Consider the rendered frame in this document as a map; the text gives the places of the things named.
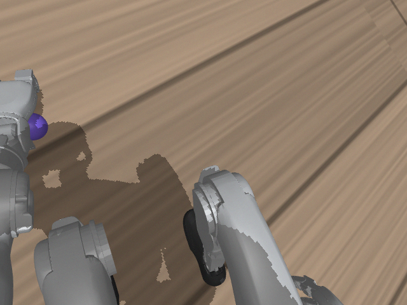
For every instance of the ball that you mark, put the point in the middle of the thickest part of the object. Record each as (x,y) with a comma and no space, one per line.
(38,126)

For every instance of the right robot foot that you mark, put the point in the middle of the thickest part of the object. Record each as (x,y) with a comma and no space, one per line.
(196,246)

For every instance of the left robot hand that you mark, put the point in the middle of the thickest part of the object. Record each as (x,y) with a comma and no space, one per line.
(20,96)

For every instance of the left robot arm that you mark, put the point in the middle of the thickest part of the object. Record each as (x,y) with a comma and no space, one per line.
(16,198)

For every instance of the right robot hand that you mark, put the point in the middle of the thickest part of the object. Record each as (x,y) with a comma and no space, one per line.
(320,294)

